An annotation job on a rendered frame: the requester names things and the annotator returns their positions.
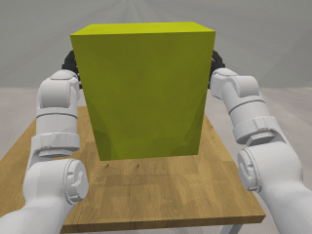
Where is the left robot upper arm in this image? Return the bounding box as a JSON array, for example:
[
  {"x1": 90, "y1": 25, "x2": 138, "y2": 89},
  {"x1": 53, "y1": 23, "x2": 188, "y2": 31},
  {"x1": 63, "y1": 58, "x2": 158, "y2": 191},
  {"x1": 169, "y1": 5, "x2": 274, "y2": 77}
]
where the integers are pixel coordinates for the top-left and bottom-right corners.
[{"x1": 0, "y1": 158, "x2": 89, "y2": 234}]

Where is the right robot upper arm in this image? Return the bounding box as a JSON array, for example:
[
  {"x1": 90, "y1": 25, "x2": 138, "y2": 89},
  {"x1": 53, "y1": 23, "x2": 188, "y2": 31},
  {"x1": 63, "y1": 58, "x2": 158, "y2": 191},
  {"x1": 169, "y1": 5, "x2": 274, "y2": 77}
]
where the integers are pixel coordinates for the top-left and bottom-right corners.
[{"x1": 237, "y1": 141, "x2": 312, "y2": 234}]

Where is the robot right hand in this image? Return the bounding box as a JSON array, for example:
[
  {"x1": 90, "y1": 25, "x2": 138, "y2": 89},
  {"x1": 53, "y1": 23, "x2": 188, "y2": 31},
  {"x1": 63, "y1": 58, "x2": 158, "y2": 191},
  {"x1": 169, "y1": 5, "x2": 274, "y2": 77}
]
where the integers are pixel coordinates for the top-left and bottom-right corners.
[{"x1": 208, "y1": 50, "x2": 225, "y2": 89}]

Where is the table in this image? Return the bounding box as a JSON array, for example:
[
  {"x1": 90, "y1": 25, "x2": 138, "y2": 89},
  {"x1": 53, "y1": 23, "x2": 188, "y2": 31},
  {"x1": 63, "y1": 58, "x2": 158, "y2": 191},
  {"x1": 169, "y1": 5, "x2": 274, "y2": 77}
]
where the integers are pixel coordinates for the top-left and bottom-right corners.
[{"x1": 0, "y1": 106, "x2": 266, "y2": 234}]

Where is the carton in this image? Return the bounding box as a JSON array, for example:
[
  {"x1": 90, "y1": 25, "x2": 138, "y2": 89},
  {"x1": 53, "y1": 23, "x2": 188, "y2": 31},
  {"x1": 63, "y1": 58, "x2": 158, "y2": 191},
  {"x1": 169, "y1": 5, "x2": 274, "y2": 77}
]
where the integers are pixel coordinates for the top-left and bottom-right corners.
[{"x1": 69, "y1": 21, "x2": 216, "y2": 161}]

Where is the robot right forearm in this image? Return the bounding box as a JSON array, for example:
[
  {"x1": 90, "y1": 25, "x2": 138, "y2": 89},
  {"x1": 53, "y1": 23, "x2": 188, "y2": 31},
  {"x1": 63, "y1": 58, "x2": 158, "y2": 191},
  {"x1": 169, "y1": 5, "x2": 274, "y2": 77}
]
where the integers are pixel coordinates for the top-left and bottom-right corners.
[{"x1": 210, "y1": 67, "x2": 303, "y2": 181}]

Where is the robot left hand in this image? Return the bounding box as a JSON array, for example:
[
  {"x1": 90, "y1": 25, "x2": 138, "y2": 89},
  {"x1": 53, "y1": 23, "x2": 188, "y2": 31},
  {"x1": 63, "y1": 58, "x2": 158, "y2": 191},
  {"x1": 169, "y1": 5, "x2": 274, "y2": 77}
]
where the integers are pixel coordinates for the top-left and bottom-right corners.
[{"x1": 61, "y1": 50, "x2": 83, "y2": 90}]

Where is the robot left forearm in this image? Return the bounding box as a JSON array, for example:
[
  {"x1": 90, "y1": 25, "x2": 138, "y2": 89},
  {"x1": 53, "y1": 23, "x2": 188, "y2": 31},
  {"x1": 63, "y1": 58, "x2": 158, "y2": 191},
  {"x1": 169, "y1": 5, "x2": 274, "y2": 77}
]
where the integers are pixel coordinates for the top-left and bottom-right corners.
[{"x1": 22, "y1": 69, "x2": 80, "y2": 202}]

